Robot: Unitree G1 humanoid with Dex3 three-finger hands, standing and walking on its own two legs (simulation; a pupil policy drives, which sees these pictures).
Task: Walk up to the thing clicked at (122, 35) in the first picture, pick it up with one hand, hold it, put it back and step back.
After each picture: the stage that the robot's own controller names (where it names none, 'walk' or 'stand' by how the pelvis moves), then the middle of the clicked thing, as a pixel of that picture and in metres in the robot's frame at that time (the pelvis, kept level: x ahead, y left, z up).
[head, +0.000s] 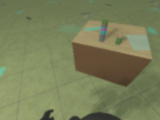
stand; (119, 39) +0.94 -0.28 -0.06
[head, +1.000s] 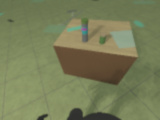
rise first; (102, 38) +0.86 -0.04 -0.04
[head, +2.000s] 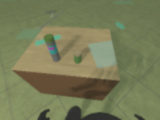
stand; (77, 56) +0.53 +0.16 -0.03
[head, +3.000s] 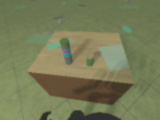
stand; (90, 59) +0.54 +0.05 -0.04
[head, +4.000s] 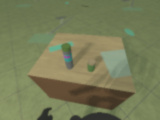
stand; (91, 65) +0.50 +0.03 -0.06
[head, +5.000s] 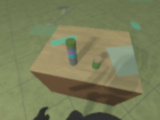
stand; (96, 62) +0.49 -0.02 -0.05
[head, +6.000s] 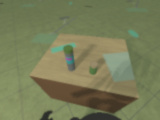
stand; (93, 68) +0.48 +0.01 -0.06
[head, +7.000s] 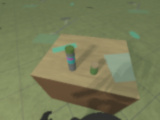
stand; (94, 68) +0.48 +0.00 -0.06
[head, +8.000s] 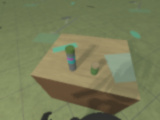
stand; (94, 68) +0.47 +0.00 -0.06
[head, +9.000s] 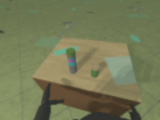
rise first; (95, 70) +0.47 +0.00 -0.06
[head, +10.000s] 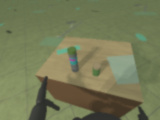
go down; (96, 69) +0.48 +0.00 -0.06
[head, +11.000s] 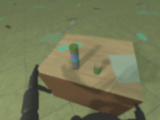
go down; (97, 67) +0.49 -0.01 -0.05
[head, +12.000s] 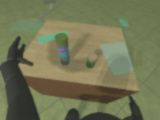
go down; (91, 61) +0.47 -0.01 +0.00
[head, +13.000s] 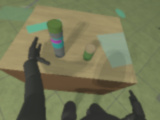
close in; (88, 52) +0.49 +0.00 +0.02
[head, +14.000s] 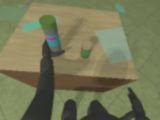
close; (85, 49) +0.50 +0.01 +0.04
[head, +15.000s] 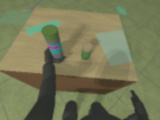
lift; (86, 51) +0.49 +0.01 +0.03
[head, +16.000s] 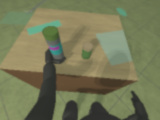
lift; (86, 51) +0.50 +0.01 +0.03
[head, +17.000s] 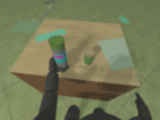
lift; (89, 57) +0.49 +0.01 +0.02
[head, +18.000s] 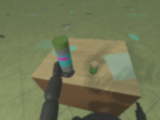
hold; (93, 67) +0.49 +0.01 -0.03
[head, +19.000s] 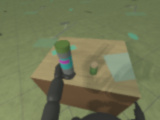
hold; (93, 68) +0.48 +0.00 -0.04
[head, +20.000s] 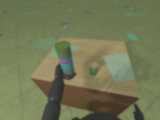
hold; (93, 68) +0.48 +0.00 -0.05
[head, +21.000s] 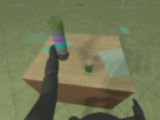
crouch; (89, 65) +0.49 +0.01 -0.05
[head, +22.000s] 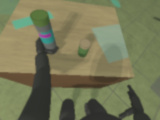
lower; (83, 48) +0.49 +0.01 +0.03
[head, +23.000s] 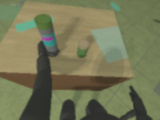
lower; (82, 49) +0.50 +0.01 +0.04
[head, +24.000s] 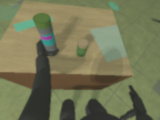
lower; (81, 48) +0.50 +0.01 +0.04
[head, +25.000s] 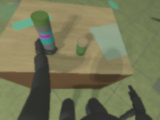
lower; (81, 47) +0.51 +0.01 +0.04
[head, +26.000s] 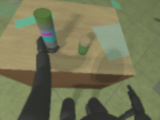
loosen; (83, 46) +0.51 +0.01 +0.05
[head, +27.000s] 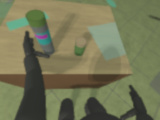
withdraw; (79, 47) +0.50 +0.02 +0.04
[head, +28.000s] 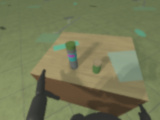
sink last; (96, 66) +0.47 +0.00 -0.01
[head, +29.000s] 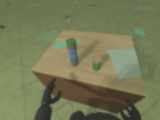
stand; (96, 63) +0.49 +0.00 -0.01
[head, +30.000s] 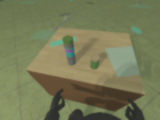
stand; (94, 62) +0.49 +0.01 +0.01
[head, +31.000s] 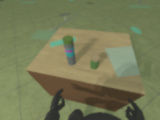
stand; (94, 62) +0.49 +0.01 +0.01
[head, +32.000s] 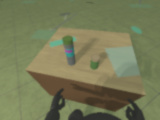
stand; (94, 62) +0.48 +0.01 +0.01
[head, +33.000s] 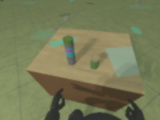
stand; (94, 62) +0.49 +0.01 +0.01
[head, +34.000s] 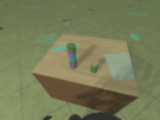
stand; (94, 66) +0.50 +0.00 -0.05
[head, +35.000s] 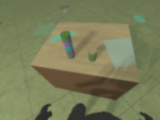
walk; (92, 54) +0.54 +0.03 -0.03
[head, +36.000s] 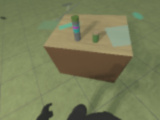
walk; (95, 36) +0.80 +0.02 -0.04
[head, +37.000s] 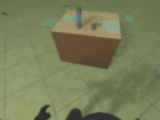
stand; (93, 25) +1.11 +0.05 -0.04
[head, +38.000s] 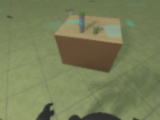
stand; (95, 29) +1.11 +0.01 -0.06
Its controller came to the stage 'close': yes
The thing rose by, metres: 0.00
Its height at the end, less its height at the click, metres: +0.00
